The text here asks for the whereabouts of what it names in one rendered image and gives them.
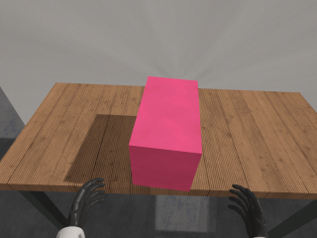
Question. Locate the left robot hand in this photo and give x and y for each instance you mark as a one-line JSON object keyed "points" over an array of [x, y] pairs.
{"points": [[83, 203]]}

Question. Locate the carton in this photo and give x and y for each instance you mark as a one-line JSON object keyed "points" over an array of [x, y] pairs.
{"points": [[165, 146]]}

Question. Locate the robot left forearm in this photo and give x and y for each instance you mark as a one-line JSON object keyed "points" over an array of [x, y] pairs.
{"points": [[70, 232]]}

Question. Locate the table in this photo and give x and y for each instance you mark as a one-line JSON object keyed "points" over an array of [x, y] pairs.
{"points": [[265, 141]]}

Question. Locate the right robot hand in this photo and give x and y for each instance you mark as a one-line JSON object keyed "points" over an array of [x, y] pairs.
{"points": [[252, 212]]}

